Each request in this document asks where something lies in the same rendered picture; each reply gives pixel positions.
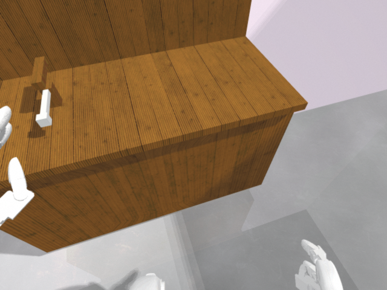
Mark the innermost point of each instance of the counter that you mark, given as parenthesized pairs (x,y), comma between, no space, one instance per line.
(156,106)

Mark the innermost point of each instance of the robot left thigh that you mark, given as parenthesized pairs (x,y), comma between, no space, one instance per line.
(148,282)

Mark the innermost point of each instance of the robot right hand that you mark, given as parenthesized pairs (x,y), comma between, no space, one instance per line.
(323,276)

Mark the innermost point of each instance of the tap lever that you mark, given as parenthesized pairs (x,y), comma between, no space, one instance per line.
(43,119)

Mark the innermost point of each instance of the robot left hand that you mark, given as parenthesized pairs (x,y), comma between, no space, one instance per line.
(12,203)

